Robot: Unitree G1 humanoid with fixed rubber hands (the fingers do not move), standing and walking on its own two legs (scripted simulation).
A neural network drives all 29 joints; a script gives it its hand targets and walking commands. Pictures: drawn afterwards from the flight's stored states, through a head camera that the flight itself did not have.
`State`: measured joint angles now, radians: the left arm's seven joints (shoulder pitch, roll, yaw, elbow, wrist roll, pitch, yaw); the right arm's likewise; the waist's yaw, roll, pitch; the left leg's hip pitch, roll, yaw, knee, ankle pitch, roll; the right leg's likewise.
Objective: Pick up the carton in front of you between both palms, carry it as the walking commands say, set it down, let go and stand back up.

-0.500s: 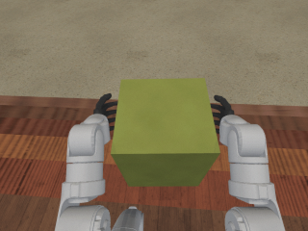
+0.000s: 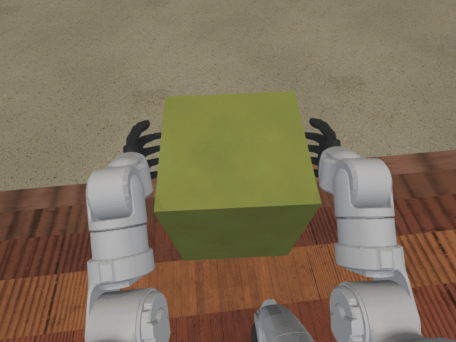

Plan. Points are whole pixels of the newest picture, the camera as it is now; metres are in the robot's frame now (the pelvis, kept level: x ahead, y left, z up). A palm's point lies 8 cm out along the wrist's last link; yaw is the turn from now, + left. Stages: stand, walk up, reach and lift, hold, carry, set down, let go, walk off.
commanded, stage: carry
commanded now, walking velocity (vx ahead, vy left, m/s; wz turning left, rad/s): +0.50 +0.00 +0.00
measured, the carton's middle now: (233, 185) +0.38 -0.03 +0.04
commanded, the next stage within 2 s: none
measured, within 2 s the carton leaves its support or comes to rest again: neither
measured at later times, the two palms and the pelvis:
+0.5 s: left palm (165, 128) +0.71 +0.12 -0.13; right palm (264, 120) +0.72 -0.18 -0.14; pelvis +0.36 -0.04 -0.22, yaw -2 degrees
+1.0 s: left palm (181, 100) +1.09 +0.09 -0.35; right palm (248, 91) +1.11 -0.20 -0.34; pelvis +0.76 -0.07 -0.46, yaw -1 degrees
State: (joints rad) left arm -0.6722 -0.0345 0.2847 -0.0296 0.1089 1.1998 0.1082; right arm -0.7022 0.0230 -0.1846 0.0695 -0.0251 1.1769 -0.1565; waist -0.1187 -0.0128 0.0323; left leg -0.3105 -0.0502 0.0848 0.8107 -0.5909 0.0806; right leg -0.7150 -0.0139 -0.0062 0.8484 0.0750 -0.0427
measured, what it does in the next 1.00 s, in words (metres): goes down: right foot 0.16 m lower, then left foot 0.16 m lower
